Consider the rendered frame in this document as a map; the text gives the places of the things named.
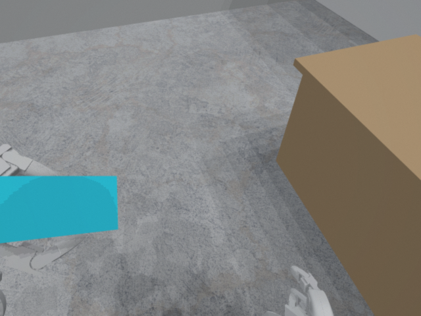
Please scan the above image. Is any table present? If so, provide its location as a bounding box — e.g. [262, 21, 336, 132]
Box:
[276, 34, 421, 316]

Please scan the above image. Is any sponge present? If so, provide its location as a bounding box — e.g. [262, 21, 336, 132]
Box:
[0, 176, 118, 243]

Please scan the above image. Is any robot left hand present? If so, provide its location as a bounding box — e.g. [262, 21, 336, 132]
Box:
[0, 144, 86, 276]

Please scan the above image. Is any robot right hand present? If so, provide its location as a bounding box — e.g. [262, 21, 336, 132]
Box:
[285, 265, 334, 316]

